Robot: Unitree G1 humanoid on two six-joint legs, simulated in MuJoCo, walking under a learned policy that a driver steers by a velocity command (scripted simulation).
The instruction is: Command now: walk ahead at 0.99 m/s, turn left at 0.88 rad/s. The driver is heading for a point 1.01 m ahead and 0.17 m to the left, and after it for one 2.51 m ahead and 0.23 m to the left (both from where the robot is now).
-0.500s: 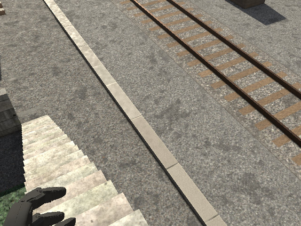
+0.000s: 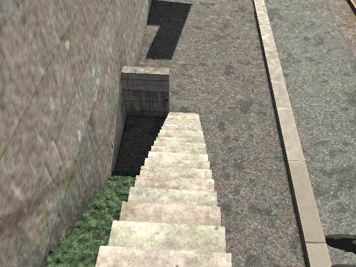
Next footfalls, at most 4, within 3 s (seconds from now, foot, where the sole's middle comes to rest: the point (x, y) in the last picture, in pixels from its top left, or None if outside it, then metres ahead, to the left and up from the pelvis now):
0.16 left None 0.17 0.12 -0.89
0.54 right None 0.43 0.09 -1.08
0.80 left None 0.50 0.39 -1.08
1.22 right None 0.68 0.14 -1.27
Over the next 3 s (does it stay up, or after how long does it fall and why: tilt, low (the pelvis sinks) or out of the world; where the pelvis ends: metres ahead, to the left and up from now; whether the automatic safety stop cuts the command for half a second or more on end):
stays up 1.28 0.12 -1.05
